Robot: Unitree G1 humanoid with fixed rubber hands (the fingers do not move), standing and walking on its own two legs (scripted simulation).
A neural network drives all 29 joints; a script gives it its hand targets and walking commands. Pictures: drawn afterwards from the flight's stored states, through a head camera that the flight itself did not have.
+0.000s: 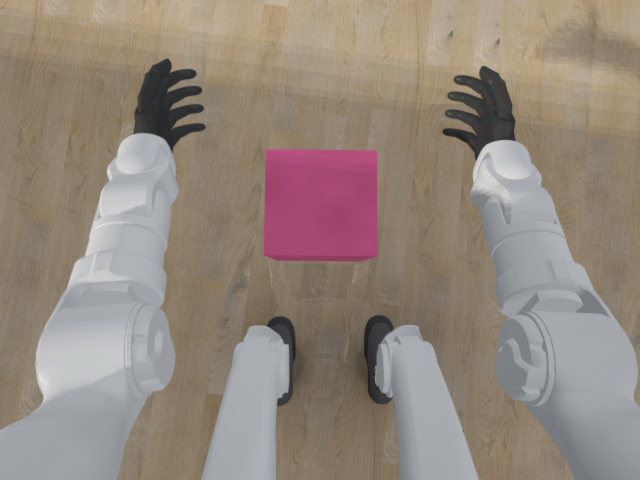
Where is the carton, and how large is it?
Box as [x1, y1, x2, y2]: [264, 149, 377, 260]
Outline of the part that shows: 266,149 264,213 265,255 277,260 363,260 377,255 376,150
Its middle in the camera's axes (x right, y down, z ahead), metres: +0.00 -0.07 +0.85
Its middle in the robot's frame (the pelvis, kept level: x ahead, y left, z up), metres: +0.47 +0.02 -0.50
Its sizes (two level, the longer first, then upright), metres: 0.210 0.200 0.250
